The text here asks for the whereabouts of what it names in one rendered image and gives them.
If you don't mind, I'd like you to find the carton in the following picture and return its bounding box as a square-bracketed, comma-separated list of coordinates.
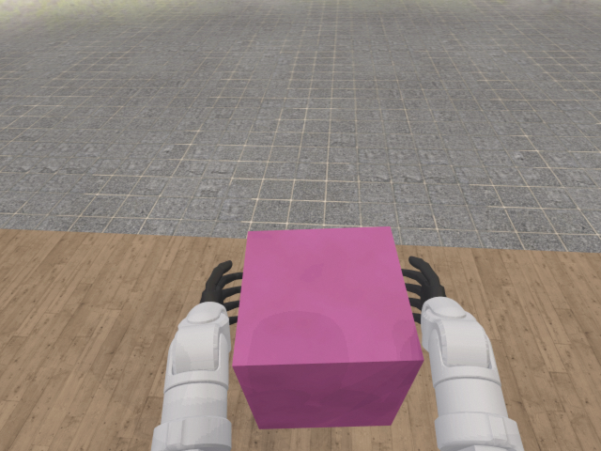
[232, 226, 424, 429]

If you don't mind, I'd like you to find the right robot hand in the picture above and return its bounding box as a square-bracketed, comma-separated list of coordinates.
[401, 257, 446, 324]

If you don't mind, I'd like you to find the right robot forearm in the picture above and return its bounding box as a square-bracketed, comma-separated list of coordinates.
[421, 297, 524, 451]

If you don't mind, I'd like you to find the left robot hand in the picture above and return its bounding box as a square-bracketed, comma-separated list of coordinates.
[200, 260, 243, 325]

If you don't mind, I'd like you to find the left robot forearm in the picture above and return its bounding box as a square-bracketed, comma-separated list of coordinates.
[151, 302, 232, 451]

